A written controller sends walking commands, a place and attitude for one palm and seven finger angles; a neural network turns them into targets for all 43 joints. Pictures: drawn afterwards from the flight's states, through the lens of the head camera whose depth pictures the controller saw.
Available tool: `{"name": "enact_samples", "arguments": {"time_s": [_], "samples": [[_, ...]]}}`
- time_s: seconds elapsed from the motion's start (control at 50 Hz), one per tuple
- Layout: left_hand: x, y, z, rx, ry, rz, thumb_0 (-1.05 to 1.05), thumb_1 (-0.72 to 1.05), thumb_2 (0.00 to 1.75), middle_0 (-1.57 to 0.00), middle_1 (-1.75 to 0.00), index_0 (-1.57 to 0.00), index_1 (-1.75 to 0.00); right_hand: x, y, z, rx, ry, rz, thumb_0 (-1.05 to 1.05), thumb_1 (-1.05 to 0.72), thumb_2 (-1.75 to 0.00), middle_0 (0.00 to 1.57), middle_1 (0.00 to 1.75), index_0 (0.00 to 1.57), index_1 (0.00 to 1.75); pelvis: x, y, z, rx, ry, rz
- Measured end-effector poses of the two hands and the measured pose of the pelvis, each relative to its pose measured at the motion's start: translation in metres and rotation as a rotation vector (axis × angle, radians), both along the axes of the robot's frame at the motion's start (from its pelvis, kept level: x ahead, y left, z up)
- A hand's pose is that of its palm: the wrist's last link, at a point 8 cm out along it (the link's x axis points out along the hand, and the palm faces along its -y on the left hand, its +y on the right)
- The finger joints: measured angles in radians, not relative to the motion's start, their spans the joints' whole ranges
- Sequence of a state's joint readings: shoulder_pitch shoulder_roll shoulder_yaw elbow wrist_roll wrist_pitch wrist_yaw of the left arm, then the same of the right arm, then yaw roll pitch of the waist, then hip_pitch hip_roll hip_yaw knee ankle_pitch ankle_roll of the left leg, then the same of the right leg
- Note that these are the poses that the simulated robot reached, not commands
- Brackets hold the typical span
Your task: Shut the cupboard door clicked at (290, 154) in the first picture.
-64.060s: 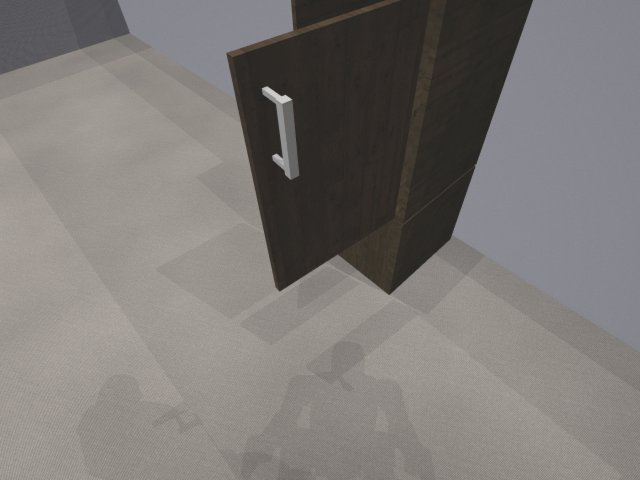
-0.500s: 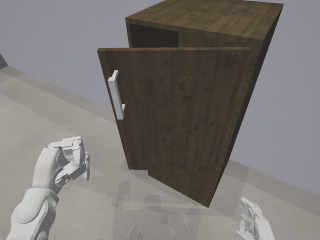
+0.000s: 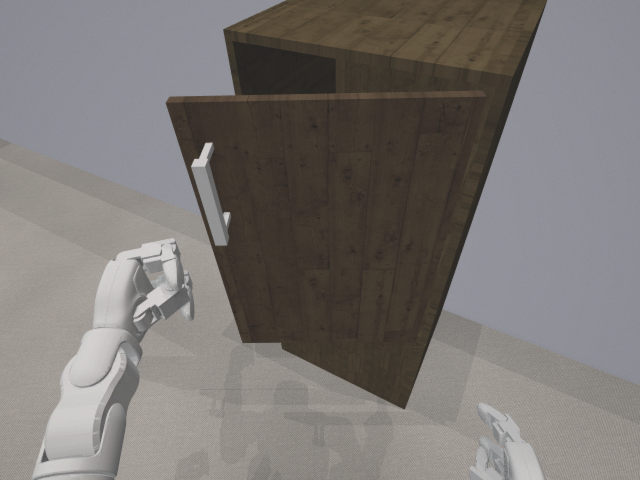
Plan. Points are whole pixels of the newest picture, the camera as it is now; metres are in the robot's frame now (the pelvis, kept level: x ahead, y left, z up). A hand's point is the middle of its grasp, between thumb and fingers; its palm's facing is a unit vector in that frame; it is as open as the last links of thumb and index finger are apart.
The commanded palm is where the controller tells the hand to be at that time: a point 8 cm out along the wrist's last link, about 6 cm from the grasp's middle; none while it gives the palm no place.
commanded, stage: bring the fist close to the handle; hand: left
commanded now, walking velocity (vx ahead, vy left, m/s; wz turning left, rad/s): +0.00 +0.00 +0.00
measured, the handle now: (215, 196) +0.46 +0.19 +0.13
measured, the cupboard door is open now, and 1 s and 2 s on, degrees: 28 28 17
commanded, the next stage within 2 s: push the door shut along its arc in 0.90 s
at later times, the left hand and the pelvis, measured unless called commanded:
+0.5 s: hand (220, 241) +0.36 +0.15 +0.14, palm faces +0.07 -1.00 -0.01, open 3.1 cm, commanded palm +0.33 +0.20 +0.13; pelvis -0.01 +0.01 +0.00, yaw +0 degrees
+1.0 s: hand (229, 243) +0.37 +0.15 +0.13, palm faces +0.08 -1.00 +0.00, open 3.1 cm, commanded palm +0.34 +0.20 +0.13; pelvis -0.01 +0.00 +0.00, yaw +0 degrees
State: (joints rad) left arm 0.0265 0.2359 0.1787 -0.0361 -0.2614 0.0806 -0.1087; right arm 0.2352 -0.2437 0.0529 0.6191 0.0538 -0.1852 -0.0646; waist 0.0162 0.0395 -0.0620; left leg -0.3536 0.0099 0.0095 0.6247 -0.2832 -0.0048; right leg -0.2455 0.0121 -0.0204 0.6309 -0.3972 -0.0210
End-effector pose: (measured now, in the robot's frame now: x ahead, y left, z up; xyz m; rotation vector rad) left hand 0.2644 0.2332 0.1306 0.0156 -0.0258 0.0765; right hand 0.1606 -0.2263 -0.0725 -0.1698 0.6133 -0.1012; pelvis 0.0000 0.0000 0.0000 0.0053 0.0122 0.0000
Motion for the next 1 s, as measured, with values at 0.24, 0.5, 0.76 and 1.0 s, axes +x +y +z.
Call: {"name": "enact_samples", "arguments": {"time_s": [0.24, 0.5, 0.76, 1.0], "samples": [[0.031, -0.013, 0.001, -0.007, -0.003, -0.042, 0.02, 0.90, 0.90, -1.30, -1.50, -1.30, -1.50, -0.002, 0.006, -0.005, -0.022, 0.053, 0.001, 0.01, -0.90, -0.90, 0.20, 0.30, 0.21, 0.30, -0.006, 0.009, -0.001, -0.012, 0.002, 0.014], [0.070, -0.028, 0.011, -0.005, -0.006, -0.007, 0.02, 0.90, 0.90, -1.30, -1.50, -1.30, -1.50, -0.027, 0.007, -0.015, 0.001, 0.134, -0.034, 0.01, -0.90, -0.89, 0.20, 0.30, 0.21, 0.30, -0.008, 0.011, 0.000, -0.012, 0.007, 0.000], [0.087, -0.032, 0.003, -0.009, -0.002, 0.019, 0.02, 0.90, 0.90, -1.30, -1.50, -1.30, -1.50, -0.056, -0.013, -0.022, -0.013, 0.223, -0.095, 0.01, -0.90, -0.89, 0.20, 0.30, 0.21, 0.30, -0.009, 0.005, 0.001, -0.008, 0.022, -0.018], [0.079, -0.035, -0.001, -0.015, 0.021, 0.000, 0.02, 0.90, 0.90, -1.30, -1.50, -1.30, -1.50, -0.044, -0.020, -0.021, -0.012, 0.201, -0.087, 0.01, -0.91, -0.90, 0.20, 0.30, 0.20, 0.30, -0.008, 0.000, 0.001, -0.007, 0.017, -0.007]]}}
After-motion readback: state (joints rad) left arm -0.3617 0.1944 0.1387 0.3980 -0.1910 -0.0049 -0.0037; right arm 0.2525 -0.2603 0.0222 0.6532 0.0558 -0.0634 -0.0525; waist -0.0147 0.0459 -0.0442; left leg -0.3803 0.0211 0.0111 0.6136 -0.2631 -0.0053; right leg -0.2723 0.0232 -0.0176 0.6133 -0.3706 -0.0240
